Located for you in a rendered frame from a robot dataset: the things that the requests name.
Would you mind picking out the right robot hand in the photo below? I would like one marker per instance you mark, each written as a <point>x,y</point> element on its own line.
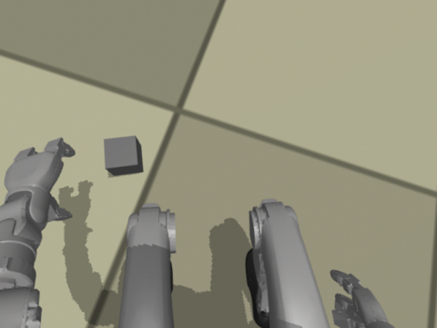
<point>359,311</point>

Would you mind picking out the left robot arm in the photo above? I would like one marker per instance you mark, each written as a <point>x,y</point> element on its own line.
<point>23,216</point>

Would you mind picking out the right robot foot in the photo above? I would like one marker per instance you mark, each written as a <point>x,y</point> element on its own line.
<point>260,317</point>

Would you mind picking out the small box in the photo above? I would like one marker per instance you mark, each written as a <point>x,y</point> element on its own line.
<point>123,155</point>

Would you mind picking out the left robot hand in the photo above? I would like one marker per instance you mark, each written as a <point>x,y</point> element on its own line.
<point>41,170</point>

